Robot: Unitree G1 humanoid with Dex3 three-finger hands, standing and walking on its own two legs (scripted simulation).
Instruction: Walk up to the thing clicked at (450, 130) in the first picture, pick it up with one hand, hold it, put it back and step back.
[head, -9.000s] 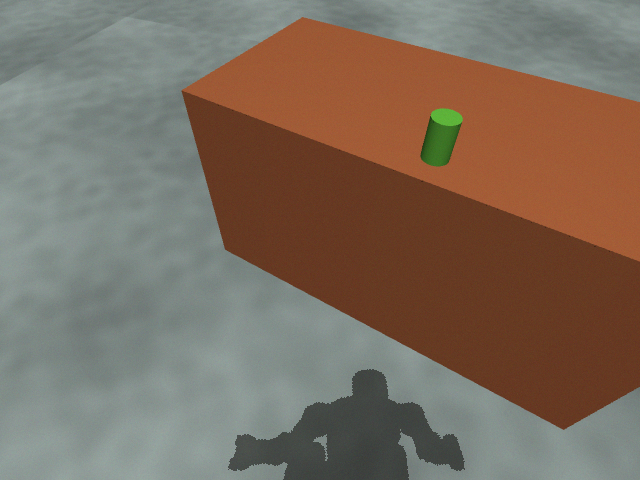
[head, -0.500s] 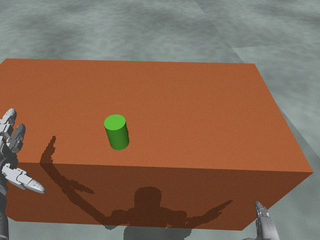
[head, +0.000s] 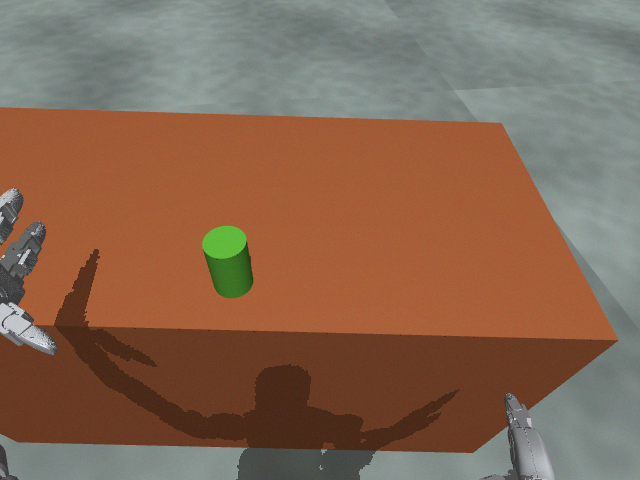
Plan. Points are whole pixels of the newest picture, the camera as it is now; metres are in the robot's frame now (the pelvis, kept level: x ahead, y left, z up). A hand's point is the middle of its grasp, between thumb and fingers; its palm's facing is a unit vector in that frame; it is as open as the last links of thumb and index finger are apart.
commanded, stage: go down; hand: left
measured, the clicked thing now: (229, 263) +0.44 +0.15 -0.02
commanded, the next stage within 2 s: approach in 1.82 s
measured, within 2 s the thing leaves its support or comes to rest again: neither
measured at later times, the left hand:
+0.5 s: hand (34, 264) +0.33 +0.34 +0.11, palm faces +0.07 -1.00 +0.00, open 17.7 cm
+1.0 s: hand (30, 261) +0.34 +0.35 +0.11, palm faces +0.07 -1.00 +0.00, open 17.7 cm
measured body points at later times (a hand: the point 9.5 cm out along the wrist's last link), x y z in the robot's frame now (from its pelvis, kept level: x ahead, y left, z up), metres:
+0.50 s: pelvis +0.01 +0.00 +0.00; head +0.02 +0.02 +0.45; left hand +0.32 +0.39 +0.11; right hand +0.17 -0.26 -0.08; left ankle +0.02 +0.11 -0.74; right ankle +0.00 -0.14 -0.74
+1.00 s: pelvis +0.01 +0.01 -0.01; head +0.03 +0.03 +0.44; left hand +0.33 +0.40 +0.11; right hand +0.16 -0.25 -0.08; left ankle +0.02 +0.11 -0.74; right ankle +0.00 -0.14 -0.74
